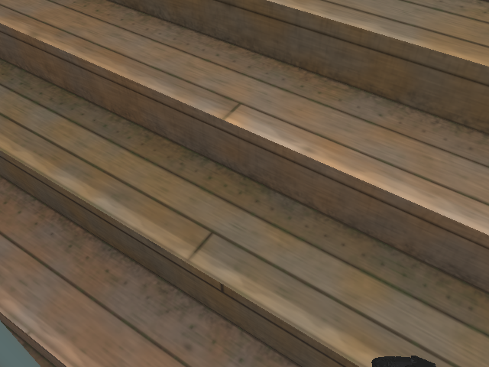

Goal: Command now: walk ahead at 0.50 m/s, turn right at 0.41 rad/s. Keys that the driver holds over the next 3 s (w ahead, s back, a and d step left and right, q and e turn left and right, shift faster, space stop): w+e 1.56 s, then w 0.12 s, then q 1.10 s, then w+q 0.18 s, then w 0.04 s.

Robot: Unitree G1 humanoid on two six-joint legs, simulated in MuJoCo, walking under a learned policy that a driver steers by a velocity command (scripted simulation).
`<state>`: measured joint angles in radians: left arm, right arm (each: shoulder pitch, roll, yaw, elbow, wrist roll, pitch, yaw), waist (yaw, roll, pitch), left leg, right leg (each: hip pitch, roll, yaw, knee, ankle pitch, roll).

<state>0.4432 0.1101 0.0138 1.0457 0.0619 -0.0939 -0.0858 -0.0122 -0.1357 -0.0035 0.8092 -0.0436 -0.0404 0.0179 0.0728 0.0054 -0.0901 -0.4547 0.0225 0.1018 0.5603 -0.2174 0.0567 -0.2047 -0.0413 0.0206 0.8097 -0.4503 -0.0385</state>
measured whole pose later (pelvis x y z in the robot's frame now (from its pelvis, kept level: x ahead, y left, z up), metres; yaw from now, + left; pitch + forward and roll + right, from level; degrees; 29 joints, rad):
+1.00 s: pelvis +0.47 -0.05 +0.26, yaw -34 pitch +6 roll +4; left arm 0.30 0.25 0.05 1.08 0.04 -0.10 -0.09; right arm 0.05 -0.15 0.02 0.86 -0.06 -0.07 0.02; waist -0.02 -0.05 -0.15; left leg -0.73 0.03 0.20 1.07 -0.45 0.07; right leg -0.74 0.09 0.23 1.70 0.05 -0.16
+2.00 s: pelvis +0.88 -0.43 +0.56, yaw -52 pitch +6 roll +2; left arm 0.32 0.20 0.01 1.01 0.04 -0.12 -0.09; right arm -0.03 -0.12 0.05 0.76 -0.03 0.00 0.06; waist 0.00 -0.06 -0.09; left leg -0.91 -0.07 0.09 1.19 -0.40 0.08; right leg -0.27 -0.02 0.06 0.73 -0.07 -0.08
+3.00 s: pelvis +0.96 -0.55 +0.68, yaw -18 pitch +8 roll -1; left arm 0.30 0.18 -0.01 0.75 0.08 -0.09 0.00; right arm 0.18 -0.23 -0.03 0.82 -0.05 -0.04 0.06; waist 0.07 0.03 -0.12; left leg -0.86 0.07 -0.03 1.35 -0.22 0.00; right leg -0.24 -0.08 -0.32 0.37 -0.25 -0.04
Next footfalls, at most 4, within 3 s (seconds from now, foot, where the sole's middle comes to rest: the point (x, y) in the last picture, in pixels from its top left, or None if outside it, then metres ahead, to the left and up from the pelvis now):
0.32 right None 0.25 -0.11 -0.60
0.86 left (290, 272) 0.62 -0.02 -0.43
1.48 right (488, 192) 0.74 -0.43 -0.27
1.92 left None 1.05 -0.51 -0.10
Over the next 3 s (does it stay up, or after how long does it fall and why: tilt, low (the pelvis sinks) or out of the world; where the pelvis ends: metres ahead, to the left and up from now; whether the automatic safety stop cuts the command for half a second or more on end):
stays up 0.96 -0.55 0.68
